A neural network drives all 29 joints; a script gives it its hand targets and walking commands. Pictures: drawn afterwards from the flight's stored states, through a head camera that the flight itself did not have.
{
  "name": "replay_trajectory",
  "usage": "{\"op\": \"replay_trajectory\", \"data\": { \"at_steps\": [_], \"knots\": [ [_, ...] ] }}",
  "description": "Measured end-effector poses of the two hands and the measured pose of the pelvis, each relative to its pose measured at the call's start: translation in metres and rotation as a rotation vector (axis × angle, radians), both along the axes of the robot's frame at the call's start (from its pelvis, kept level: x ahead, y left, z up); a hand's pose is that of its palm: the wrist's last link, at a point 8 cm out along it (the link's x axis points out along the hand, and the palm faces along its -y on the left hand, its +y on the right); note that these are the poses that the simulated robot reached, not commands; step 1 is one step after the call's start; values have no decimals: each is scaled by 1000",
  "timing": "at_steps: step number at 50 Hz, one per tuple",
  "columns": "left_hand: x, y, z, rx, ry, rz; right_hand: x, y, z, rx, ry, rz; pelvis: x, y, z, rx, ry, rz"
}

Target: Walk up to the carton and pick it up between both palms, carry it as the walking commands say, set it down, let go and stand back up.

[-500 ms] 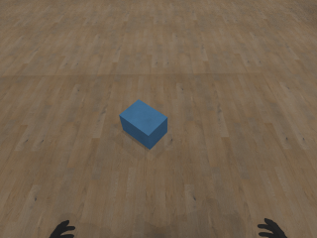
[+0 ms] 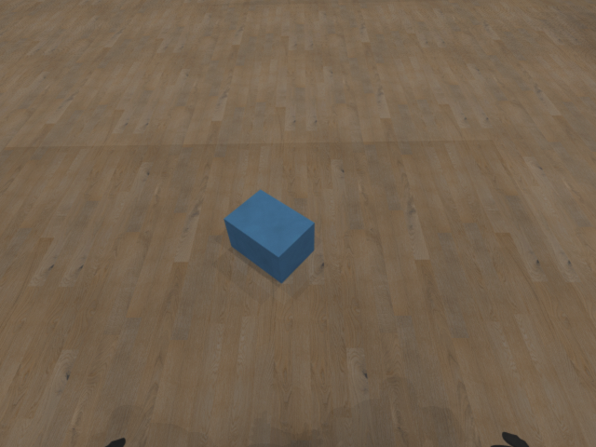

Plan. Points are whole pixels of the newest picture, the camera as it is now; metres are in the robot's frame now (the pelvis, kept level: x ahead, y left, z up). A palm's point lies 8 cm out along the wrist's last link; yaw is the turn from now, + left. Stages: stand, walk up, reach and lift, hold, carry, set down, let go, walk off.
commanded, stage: stand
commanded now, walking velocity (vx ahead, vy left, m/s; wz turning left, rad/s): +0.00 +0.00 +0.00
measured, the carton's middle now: (270, 235) +0.96 +0.15 -0.69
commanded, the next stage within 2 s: walk up in 0.74 s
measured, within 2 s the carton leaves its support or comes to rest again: neither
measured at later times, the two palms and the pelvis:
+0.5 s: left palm out of the picture +0.07 +0.29 -0.11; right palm out of the picture +0.07 -0.30 -0.12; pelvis +0.00 +0.00 +0.00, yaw +0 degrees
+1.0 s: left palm out of the picture +0.08 +0.30 -0.11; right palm out of the picture +0.08 -0.30 -0.12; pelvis +0.01 +0.00 +0.00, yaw +3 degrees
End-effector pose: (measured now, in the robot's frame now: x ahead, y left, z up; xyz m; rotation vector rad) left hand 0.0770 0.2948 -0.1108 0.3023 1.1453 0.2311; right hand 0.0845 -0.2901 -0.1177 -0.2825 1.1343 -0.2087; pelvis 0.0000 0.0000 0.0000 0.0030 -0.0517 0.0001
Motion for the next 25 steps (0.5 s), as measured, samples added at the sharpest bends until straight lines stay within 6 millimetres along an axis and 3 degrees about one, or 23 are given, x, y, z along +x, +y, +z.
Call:
{"op": "replay_trajectory", "data": {
  "at_steps": [25],
  "knots": [
    [-2,-1,-1,5,20,7,-10,-9,0,-14,32,-20,2,-3,1,-2,6,1]
  ]
}}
